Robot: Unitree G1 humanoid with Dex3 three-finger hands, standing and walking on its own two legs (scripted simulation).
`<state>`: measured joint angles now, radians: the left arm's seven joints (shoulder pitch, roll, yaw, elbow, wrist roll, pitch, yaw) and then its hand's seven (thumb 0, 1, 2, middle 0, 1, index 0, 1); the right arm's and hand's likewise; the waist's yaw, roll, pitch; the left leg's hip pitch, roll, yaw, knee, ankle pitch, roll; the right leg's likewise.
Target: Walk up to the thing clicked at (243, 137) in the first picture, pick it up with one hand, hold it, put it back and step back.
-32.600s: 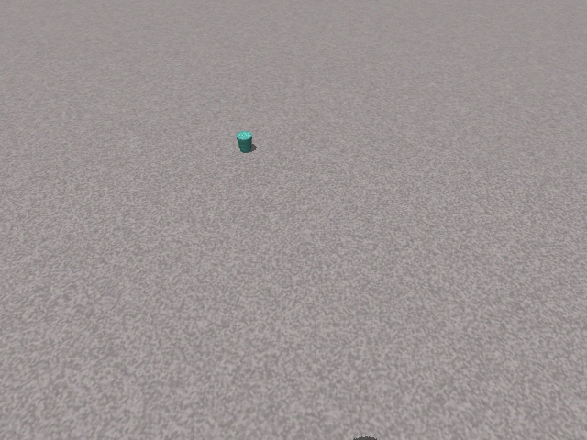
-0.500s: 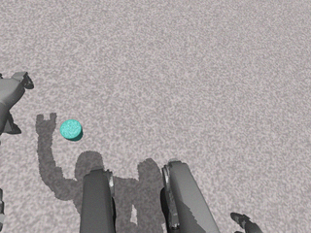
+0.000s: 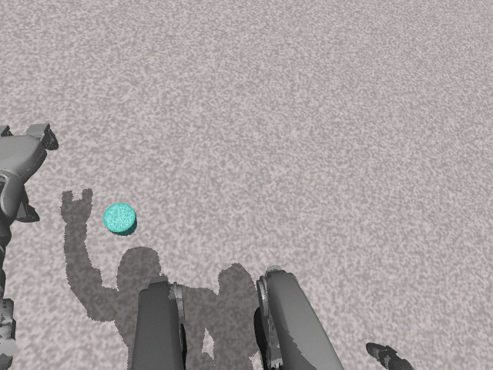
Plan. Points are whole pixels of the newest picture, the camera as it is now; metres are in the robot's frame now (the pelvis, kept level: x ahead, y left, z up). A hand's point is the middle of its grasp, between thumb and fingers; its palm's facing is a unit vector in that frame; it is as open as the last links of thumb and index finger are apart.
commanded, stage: go down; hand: left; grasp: from above
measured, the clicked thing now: (122, 221) +0.49 +0.26 -0.50
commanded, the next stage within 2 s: approach in 0.80 s
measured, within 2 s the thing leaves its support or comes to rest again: neither
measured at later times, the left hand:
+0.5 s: hand (15, 177) +0.45 +0.32 -0.06, palm faces -0.42 -0.04 -0.91, open 13.5 cm
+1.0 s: hand (10, 179) +0.44 +0.33 -0.05, palm faces -0.43 -0.04 -0.90, open 13.6 cm
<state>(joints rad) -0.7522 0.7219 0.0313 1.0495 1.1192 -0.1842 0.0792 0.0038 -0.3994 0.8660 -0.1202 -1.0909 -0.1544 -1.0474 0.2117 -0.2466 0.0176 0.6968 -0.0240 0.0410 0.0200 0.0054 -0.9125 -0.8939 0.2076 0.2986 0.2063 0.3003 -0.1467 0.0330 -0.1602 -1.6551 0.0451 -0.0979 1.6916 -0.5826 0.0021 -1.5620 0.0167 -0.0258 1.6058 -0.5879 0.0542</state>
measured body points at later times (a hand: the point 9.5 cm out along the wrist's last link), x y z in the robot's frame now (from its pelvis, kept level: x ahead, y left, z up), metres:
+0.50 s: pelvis +0.01 +0.00 +0.02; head +0.18 +0.06 +0.44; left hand +0.46 +0.32 -0.01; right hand +0.08 -0.26 -0.09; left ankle +0.08 +0.12 -0.52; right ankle +0.08 -0.16 -0.52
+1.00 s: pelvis +0.02 +0.00 +0.04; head +0.19 +0.05 +0.45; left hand +0.46 +0.32 +0.00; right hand +0.09 -0.26 -0.08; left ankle +0.08 +0.12 -0.52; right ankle +0.08 -0.16 -0.52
